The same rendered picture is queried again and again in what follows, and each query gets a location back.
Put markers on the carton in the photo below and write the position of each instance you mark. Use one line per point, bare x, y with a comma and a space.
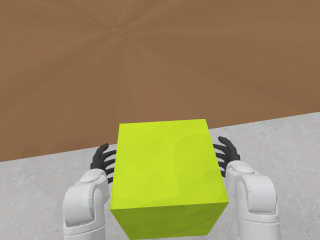
167, 181

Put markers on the robot left hand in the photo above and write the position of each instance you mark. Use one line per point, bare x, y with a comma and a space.
98, 160

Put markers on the robot left forearm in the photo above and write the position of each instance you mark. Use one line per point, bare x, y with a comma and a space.
83, 207

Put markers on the robot right forearm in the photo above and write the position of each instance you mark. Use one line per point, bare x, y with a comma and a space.
256, 202

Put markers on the robot right hand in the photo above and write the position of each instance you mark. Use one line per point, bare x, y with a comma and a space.
229, 156

